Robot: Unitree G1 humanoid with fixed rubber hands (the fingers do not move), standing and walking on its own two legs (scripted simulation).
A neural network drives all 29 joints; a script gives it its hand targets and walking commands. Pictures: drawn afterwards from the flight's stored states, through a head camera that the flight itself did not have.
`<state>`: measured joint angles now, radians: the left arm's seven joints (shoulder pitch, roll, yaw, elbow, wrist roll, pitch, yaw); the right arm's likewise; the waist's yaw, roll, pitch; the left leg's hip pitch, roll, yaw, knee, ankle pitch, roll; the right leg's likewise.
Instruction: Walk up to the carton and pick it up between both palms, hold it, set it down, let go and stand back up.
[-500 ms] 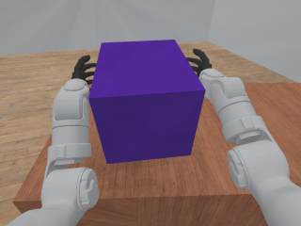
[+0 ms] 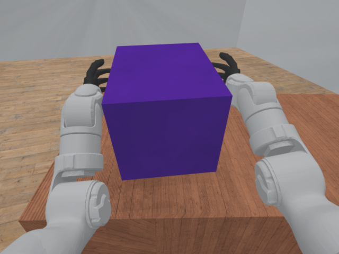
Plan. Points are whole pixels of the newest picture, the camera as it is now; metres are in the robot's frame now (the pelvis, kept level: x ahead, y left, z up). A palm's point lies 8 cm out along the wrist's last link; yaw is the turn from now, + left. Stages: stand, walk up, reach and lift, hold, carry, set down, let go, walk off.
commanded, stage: hold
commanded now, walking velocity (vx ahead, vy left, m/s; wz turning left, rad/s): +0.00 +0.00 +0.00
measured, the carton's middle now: (163, 105) +0.39 +0.00 +0.23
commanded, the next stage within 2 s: none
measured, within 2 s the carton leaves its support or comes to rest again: neither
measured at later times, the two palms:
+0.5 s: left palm (92, 97) +0.37 +0.16 +0.26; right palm (228, 88) +0.38 -0.14 +0.28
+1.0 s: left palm (93, 90) +0.37 +0.16 +0.28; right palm (232, 81) +0.37 -0.15 +0.30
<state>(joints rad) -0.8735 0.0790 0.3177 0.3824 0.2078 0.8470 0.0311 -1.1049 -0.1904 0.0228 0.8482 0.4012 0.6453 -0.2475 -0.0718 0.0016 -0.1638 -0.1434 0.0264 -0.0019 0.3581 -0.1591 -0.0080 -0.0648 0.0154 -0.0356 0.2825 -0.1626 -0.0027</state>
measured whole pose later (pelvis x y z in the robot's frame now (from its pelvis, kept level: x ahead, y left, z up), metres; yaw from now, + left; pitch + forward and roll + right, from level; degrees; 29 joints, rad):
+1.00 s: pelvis +0.00 +0.00 +0.00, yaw -1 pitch -4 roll -1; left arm -0.86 0.08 0.32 0.36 0.21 0.86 0.03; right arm -1.10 -0.20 0.05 0.85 0.43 0.64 -0.25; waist -0.08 0.00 -0.17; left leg -0.13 0.03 0.00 0.36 -0.17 -0.01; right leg -0.05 0.02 -0.03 0.28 -0.16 0.00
